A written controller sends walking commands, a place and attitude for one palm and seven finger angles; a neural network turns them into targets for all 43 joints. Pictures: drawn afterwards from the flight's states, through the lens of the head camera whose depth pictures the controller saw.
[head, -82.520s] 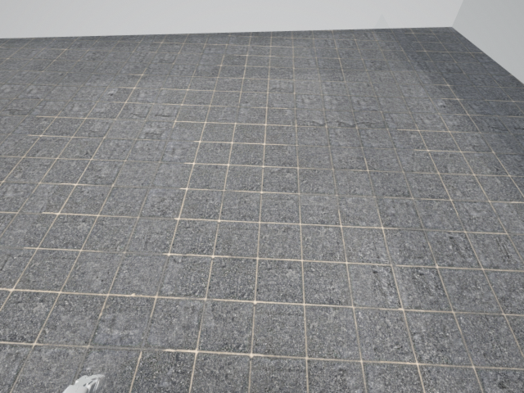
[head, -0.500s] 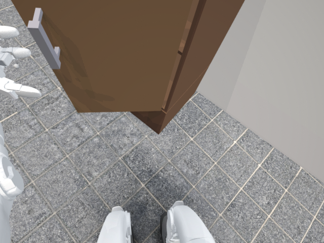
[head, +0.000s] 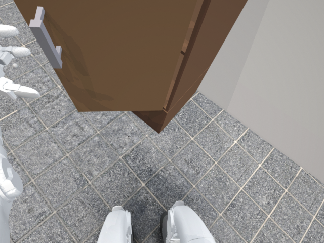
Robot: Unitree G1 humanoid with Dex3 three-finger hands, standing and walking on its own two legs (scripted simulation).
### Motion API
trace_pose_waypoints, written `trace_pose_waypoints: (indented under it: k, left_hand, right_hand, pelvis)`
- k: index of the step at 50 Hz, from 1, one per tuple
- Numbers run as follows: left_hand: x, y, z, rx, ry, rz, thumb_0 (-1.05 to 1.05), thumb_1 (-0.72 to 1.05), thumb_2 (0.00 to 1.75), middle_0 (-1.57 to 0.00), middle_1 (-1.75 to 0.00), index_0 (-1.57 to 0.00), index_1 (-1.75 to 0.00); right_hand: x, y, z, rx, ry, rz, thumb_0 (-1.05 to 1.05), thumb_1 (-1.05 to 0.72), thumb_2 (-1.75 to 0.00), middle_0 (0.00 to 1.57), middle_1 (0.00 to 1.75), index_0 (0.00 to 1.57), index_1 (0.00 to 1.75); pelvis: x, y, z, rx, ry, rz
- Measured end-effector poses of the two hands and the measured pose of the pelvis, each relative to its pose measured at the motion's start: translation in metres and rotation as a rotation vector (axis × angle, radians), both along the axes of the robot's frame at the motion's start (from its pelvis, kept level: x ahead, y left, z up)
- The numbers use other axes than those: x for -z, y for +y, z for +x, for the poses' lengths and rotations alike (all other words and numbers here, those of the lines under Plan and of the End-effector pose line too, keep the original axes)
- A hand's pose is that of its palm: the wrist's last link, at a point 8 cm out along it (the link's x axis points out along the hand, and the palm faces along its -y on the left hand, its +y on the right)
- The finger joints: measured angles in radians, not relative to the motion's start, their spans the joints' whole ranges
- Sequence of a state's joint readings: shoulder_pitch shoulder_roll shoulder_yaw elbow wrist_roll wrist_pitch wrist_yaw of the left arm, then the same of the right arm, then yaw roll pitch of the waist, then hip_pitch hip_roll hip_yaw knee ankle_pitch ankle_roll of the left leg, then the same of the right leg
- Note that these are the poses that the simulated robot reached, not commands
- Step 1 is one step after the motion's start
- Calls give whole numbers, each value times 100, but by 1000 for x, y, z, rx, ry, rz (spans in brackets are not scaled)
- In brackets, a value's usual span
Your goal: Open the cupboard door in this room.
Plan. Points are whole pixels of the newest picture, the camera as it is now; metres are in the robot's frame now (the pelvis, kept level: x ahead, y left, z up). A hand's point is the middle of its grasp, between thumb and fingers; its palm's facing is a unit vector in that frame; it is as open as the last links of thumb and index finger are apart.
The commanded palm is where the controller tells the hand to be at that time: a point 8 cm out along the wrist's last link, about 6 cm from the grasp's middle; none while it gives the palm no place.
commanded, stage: slide the fingers in behind the handle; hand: left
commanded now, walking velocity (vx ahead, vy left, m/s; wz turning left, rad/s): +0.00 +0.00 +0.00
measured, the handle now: (49, 40) +0.56 +0.23 +0.07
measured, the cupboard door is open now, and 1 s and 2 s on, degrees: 43 43 44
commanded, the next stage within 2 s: close the thumb around the handle in 1.62 s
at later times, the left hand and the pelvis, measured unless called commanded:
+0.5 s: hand (36, 66) +0.49 +0.25 +0.06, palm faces +0.05 -1.00 -0.02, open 13.9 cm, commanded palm +0.47 +0.28 +0.07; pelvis +0.00 +0.00 +0.00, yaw +1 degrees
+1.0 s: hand (53, 64) +0.50 +0.22 +0.06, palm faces +0.06 -1.00 -0.02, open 13.9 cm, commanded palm +0.47 +0.25 +0.07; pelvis +0.01 -0.01 +0.01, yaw +1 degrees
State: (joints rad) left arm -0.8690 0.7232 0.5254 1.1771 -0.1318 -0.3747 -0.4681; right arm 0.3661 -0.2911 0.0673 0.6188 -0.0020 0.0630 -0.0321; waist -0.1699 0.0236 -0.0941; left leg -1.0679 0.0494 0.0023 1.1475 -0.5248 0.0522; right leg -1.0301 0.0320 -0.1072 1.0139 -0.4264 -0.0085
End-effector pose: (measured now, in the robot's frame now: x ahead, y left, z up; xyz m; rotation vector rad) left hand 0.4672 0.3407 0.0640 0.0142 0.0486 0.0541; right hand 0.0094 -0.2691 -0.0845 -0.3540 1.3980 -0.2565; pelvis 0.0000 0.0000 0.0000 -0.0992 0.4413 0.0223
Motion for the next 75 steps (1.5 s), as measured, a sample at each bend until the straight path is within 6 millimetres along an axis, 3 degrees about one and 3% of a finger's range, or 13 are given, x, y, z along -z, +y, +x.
trace_pose_waypoints:
  k: [14,40,58,75]
  left_hand:
    - [-1,-25,-2,2,14,-4,-1,-50,30,-29,-120,-30,-120]
    - [0,-59,6,-11,3,4,-1,-49,30,-29,-120,-31,-120]
    - [-1,-84,6,-5,-5,7,-1,-50,30,-28,-120,-30,-120]
    - [-1,-86,3,-10,-7,7,-1,-50,30,-27,-119,-28,-120]
  right_hand:
    - [1,8,8,-1,-29,41,0,-91,-90,20,30,21,30]
    - [6,-5,3,23,-28,54,0,-91,-90,20,30,21,30]
    - [8,-5,13,11,-57,74,0,-91,-90,20,30,21,30]
    - [7,-3,13,24,-63,85,0,-91,-90,20,30,21,30]
  pelvis:
    - [-6,0,3,-3,-21,9]
    - [-5,-12,4,6,-23,28]
    - [-7,-14,6,1,-29,36]
    - [-9,-13,9,9,-38,39]
